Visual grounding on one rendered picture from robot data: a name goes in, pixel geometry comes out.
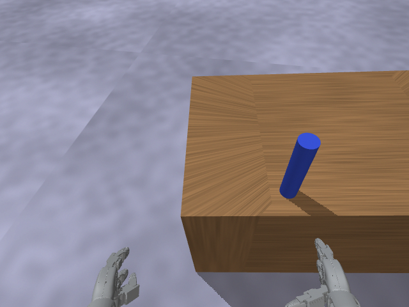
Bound can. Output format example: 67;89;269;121
279;133;321;199

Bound left robot hand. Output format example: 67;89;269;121
91;247;139;307

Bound right robot hand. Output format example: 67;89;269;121
285;238;351;307

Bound right robot arm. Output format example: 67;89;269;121
327;290;361;307

